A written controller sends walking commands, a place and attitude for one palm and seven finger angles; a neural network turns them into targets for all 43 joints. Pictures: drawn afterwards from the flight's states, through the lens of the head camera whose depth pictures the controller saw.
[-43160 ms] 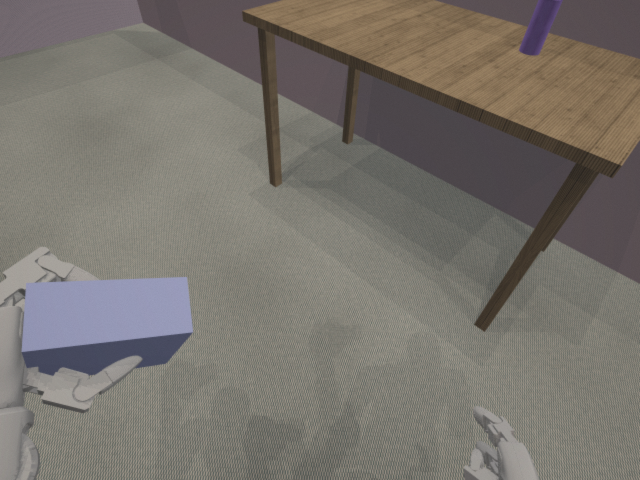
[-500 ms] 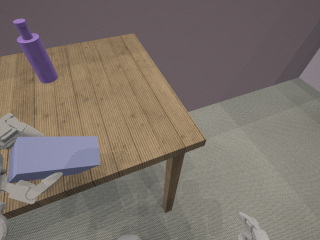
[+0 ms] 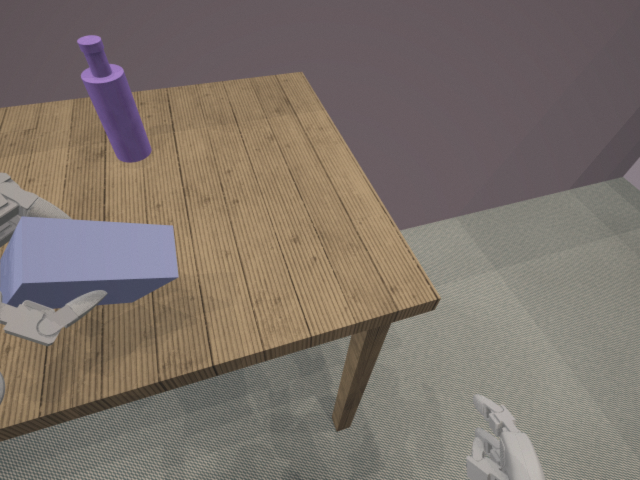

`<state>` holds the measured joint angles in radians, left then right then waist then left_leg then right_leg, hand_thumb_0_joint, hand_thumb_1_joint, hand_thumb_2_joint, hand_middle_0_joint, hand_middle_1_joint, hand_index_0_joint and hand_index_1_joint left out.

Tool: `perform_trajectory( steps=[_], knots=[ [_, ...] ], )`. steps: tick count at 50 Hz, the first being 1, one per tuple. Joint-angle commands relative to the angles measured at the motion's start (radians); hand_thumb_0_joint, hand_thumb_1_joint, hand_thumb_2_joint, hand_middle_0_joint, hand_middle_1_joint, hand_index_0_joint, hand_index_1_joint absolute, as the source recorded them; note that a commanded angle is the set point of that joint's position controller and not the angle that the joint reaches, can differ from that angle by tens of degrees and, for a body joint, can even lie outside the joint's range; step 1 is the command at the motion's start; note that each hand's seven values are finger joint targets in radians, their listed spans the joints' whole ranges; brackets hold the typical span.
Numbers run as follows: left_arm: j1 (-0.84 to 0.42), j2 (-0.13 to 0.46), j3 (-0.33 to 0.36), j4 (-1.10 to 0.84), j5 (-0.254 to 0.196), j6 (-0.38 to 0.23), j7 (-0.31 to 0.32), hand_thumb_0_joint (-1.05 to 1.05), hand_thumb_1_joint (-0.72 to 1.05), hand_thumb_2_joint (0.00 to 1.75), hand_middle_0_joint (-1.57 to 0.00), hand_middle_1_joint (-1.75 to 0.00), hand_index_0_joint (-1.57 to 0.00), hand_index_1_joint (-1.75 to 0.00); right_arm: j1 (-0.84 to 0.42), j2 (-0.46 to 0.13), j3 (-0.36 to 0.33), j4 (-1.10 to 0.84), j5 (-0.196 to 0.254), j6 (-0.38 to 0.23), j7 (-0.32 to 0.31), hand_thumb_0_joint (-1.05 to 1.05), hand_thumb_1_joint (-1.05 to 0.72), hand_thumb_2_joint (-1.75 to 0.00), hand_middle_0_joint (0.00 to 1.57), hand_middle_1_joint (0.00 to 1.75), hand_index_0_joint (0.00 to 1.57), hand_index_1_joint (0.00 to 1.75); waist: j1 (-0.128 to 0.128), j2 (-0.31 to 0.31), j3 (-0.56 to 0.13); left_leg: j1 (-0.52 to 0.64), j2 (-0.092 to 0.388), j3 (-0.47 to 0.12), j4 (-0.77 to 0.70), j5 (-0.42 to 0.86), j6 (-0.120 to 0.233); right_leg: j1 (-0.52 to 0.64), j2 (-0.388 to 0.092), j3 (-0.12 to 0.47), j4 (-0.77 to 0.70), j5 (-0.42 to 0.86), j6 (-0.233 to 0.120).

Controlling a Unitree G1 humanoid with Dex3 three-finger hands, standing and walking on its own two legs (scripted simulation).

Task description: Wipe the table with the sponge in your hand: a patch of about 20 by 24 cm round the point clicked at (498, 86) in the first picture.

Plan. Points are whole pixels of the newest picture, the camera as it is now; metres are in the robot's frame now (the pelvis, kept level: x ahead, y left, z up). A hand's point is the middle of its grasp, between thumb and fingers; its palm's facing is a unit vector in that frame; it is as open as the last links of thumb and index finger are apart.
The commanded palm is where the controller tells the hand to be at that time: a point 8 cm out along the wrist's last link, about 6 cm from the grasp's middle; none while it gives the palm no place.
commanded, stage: come to a stop and stand still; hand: left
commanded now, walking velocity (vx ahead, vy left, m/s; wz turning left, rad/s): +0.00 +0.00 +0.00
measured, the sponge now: (110, 267) +0.27 +0.26 +0.15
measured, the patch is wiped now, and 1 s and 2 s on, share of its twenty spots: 1.00 1.00 1.00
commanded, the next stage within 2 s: look again from close up in 0.78 s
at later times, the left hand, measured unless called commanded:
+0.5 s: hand (62, 267) +0.25 +0.29 +0.16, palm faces +0.36 -0.85 -0.38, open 9.7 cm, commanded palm +0.19 +0.33 +0.18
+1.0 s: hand (53, 282) +0.24 +0.30 +0.16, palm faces +0.37 -0.85 -0.38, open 9.7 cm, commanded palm +0.17 +0.33 +0.18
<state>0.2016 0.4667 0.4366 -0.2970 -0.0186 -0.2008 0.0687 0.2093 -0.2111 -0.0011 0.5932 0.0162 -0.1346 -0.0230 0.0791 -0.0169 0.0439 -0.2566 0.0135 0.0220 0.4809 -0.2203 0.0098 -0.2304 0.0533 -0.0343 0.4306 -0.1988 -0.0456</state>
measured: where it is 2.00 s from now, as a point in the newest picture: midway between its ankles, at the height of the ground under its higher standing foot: outside the picture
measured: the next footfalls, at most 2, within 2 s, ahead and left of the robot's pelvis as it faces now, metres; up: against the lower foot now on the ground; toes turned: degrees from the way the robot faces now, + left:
none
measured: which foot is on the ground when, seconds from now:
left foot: down 0.00-1.00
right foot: down 0.00-1.00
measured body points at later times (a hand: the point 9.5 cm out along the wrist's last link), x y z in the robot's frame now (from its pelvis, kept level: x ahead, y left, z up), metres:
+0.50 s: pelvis +0.02 +0.05 +0.00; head +0.05 +0.08 +0.45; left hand +0.22 +0.34 +0.18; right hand +0.20 -0.17 -0.07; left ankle +0.02 +0.11 -0.74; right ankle +0.02 -0.09 -0.74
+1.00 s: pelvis +0.01 +0.05 +0.00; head +0.04 +0.07 +0.45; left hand +0.21 +0.34 +0.18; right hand +0.20 -0.18 -0.07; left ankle +0.02 +0.11 -0.74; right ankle +0.02 -0.09 -0.74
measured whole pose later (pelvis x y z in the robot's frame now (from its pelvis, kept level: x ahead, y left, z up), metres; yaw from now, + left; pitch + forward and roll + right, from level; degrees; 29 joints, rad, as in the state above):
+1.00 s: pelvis +0.01 +0.05 +0.00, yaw +0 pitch +0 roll -2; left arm 0.42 0.37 0.35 -0.47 -0.03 -0.19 0.10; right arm 0.19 -0.19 0.01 0.58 0.01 -0.12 -0.03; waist 0.02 -0.03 0.06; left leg -0.21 -0.04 0.04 0.45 -0.23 0.08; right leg -0.18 0.00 -0.01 0.38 -0.20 0.02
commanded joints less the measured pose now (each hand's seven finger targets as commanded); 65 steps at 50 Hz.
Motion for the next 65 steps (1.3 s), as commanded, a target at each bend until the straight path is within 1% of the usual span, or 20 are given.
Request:
perform_trajectory(
  steps=[1,4,7,8,10,12,18,20,26,32,33,37,38,47,48,52,53,57,58,65],
  knots=[
    [0.072,0.001,-0.078,-0.314,-0.03,-0.07,0.015,0.0,0.1,1.3,-1.2,-1.6,-1.2,-1.6,-0.081,-0.112,-0.045,-0.184,0.01,-0.055,0.03,0.0,-0.9,-0.9,0.2,0.3,0.2,0.3,-0.029,0.042,-0.192,0.067,0.041,-0.024,-0.016,0.132,0.024,0.098,-0.141,0.174,-0.058,0.187,0.071],
    [0.136,0.065,-0.009,-0.359,-0.027,-0.068,0.037,0.0,0.1,1.3,-1.2,-1.6,-1.2,-1.6,-0.109,-0.116,-0.039,-0.185,0.0,-0.045,0.023,0.0,-0.9,-0.9,0.2,0.3,0.2,0.3,-0.034,-0.071,-0.133,0.05,0.028,-0.03,-0.04,0.014,0.017,0.028,-0.132,0.17,-0.125,-0.013,0.037],
    [0.117,0.185,0.125,-0.391,-0.029,-0.085,0.053,0.0,0.1,1.3,-1.2,-1.6,-1.2,-1.6,-0.131,-0.121,-0.034,-0.174,-0.009,-0.037,-0.001,0.0,-0.9,-0.9,0.2,0.3,0.2,0.3,-0.044,-0.014,-0.1,0.063,0.03,-0.049,-0.069,-0.054,0.018,-0.04,-0.126,0.17,-0.161,-0.157,0.013],
    [0.12,0.135,0.096,-0.376,-0.034,-0.09,0.048,0.0,0.1,1.3,-1.2,-1.6,-1.2,-1.6,-0.12,-0.113,-0.034,-0.181,-0.011,-0.034,-0.009,0.0,-0.9,-0.9,0.2,0.3,0.2,0.3,-0.054,0.014,-0.096,0.036,0.04,-0.067,-0.094,-0.062,0.026,-0.01,-0.12,0.146,-0.137,-0.141,0.014],
    [0.098,0.14,0.106,-0.407,-0.036,-0.103,0.046,0.0,0.1,1.3,-1.2,-1.6,-1.2,-1.6,-0.115,-0.114,-0.035,-0.187,-0.01,-0.038,-0.015,0.0,-0.9,-0.9,0.2,0.3,0.2,0.3,-0.053,0.117,-0.109,0.007,0.059,-0.088,-0.134,-0.053,0.034,0.059,-0.09,0.12,-0.078,-0.041,0.019],
    [0.092,0.154,0.122,-0.422,-0.035,-0.109,0.046,0.0,0.1,1.3,-1.2,-1.6,-1.2,-1.6,-0.122,-0.109,-0.03,-0.183,-0.009,-0.049,-0.016,0.0,-0.9,-0.9,0.2,0.3,0.2,0.3,-0.049,0.16,-0.143,0.012,0.078,-0.096,-0.148,-0.005,0.038,0.108,-0.078,0.089,-0.026,0.052,0.027],
    [0.167,0.044,0.013,-0.41,-0.027,-0.091,0.037,0.0,0.1,1.3,-1.2,-1.6,-1.2,-1.6,-0.082,-0.116,-0.038,-0.162,-0.009,-0.071,0.001,0.0,-0.9,-0.9,0.2,0.3,0.2,0.3,-0.055,0.101,-0.211,0.135,0.089,-0.081,-0.076,0.355,0.017,0.108,-0.079,0.054,0.002,0.228,0.035],
    [0.161,0.056,0.015,-0.413,-0.021,-0.082,0.038,0.0,0.1,1.3,-1.2,-1.6,-1.2,-1.6,-0.077,-0.121,-0.044,-0.159,-0.009,-0.065,0.006,0.0,-0.9,-0.9,0.2,0.3,0.2,0.3,-0.056,0.085,-0.202,0.126,0.095,-0.082,-0.069,0.402,0.007,0.113,-0.08,0.046,0.005,0.236,0.038],
    [0.134,0.08,0.039,-0.419,-0.02,-0.072,0.043,0.0,0.1,1.3,-1.2,-1.6,-1.2,-1.6,-0.088,-0.114,-0.042,-0.167,-0.007,-0.039,-0.001,0.0,-0.9,-0.9,0.2,0.3,0.2,0.3,-0.059,0.085,-0.185,0.091,0.089,-0.084,-0.087,0.347,-0.007,0.132,-0.083,0.045,0.002,0.214,0.034],
    [0.109,0.097,0.053,-0.46,-0.02,-0.072,0.051,0.0,0.1,1.3,-1.2,-1.6,-1.2,-1.6,-0.114,-0.107,-0.038,-0.172,-0.006,-0.041,-0.007,0.0,-0.9,-0.9,0.2,0.3,0.2,0.3,-0.055,0.164,-0.176,0.11,0.102,-0.088,-0.114,0.346,-0.021,0.112,-0.074,0.035,0.023,0.136,0.035],
    [0.127,0.056,0.017,-0.423,-0.024,-0.07,0.047,0.0,0.1,1.3,-1.2,-1.6,-1.2,-1.6,-0.099,-0.102,-0.032,-0.172,-0.012,-0.036,-0.006,0.0,-0.9,-0.9,0.2,0.3,0.2,0.3,-0.058,0.139,-0.162,0.079,0.104,-0.102,-0.122,0.324,-0.018,0.123,-0.075,0.026,0.01,0.12,0.036],
    [0.137,0.07,0.033,-0.411,-0.021,-0.064,0.054,0.0,0.1,1.3,-1.2,-1.6,-1.2,-1.6,-0.114,-0.109,-0.038,-0.171,-0.002,-0.039,-0.008,0.0,-0.9,-0.9,0.2,0.3,0.2,0.3,-0.057,0.105,-0.164,0.076,0.088,-0.084,-0.123,0.244,-0.023,0.135,-0.08,0.049,-0.02,0.164,0.034],
    [0.142,0.028,-0.006,-0.387,-0.025,-0.065,0.048,0.0,0.1,1.3,-1.2,-1.6,-1.2,-1.6,-0.095,-0.112,-0.036,-0.167,-0.008,-0.033,-0.009,0.0,-0.9,-0.9,0.2,0.3,0.2,0.3,-0.062,0.1,-0.152,0.051,0.082,-0.095,-0.136,0.216,-0.022,0.142,-0.078,0.043,-0.025,0.153,0.033],
    [0.124,0.084,0.034,-0.424,-0.021,-0.067,0.061,0.0,0.1,1.3,-1.2,-1.6,-1.2,-1.6,-0.12,-0.117,-0.041,-0.171,0.0,-0.038,-0.02,0.0,-0.9,-0.9,0.2,0.3,0.2,0.3,-0.058,0.099,-0.161,0.047,0.067,-0.094,-0.145,0.135,-0.012,0.157,-0.09,0.064,-0.044,0.16,0.032],
    [0.143,0.049,0.005,-0.401,-0.026,-0.07,0.056,0.0,0.1,1.3,-1.2,-1.6,-1.2,-1.6,-0.107,-0.115,-0.037,-0.168,-0.007,-0.035,-0.02,0.0,-0.9,-0.9,0.2,0.3,0.2,0.3,-0.059,0.095,-0.156,0.036,0.067,-0.099,-0.151,0.132,-0.007,0.162,-0.09,0.053,-0.05,0.152,0.032],
    [0.153,0.087,0.043,-0.406,-0.025,-0.068,0.063,0.0,0.1,1.3,-1.2,-1.6,-1.2,-1.6,-0.119,-0.117,-0.042,-0.168,0.0,-0.04,-0.023,0.0,-0.9,-0.9,0.2,0.3,0.2,0.3,-0.057,0.083,-0.153,0.027,0.064,-0.097,-0.148,0.09,-0.001,0.163,-0.095,0.069,-0.059,0.145,0.032],
    [0.171,0.049,0.012,-0.374,-0.03,-0.069,0.057,0.0,0.1,1.3,-1.2,-1.6,-1.2,-1.6,-0.104,-0.116,-0.039,-0.164,-0.006,-0.035,-0.022,0.0,-0.9,-0.9,0.2,0.3,0.2,0.3,-0.06,0.073,-0.144,0.012,0.061,-0.1,-0.152,0.074,0.006,0.164,-0.096,0.062,-0.07,0.133,0.032],
    [0.167,0.076,0.036,-0.382,-0.027,-0.065,0.061,0.0,0.1,1.3,-1.2,-1.6,-1.2,-1.6,-0.114,-0.117,-0.044,-0.161,0.001,-0.038,-0.025,0.0,-0.9,-0.9,0.2,0.3,0.2,0.3,-0.059,0.071,-0.146,0.033,0.06,-0.093,-0.143,0.065,0.008,0.146,-0.102,0.083,-0.079,0.136,0.03],
    [0.172,0.041,0.002,-0.361,-0.032,-0.065,0.056,0.0,0.1,1.3,-1.2,-1.6,-1.2,-1.6,-0.104,-0.119,-0.039,-0.162,-0.005,-0.034,-0.025,0.0,-0.9,-0.9,0.2,0.3,0.2,0.3,-0.062,0.061,-0.133,0.021,0.058,-0.095,-0.15,0.06,0.011,0.146,-0.1,0.072,-0.085,0.129,0.031],
    [0.126,0.067,0.013,-0.387,-0.032,-0.058,0.058,0.0,0.1,1.3,-1.2,-1.6,-1.2,-1.6,-0.104,-0.118,-0.045,-0.166,-0.002,-0.034,-0.026,0.0,-0.9,-0.9,0.2,0.3,0.2,0.3,-0.062,0.071,-0.13,0.04,0.08,-0.111,-0.164,0.079,0.007,0.137,-0.091,0.07,-0.073,0.126,0.035]
  ],
)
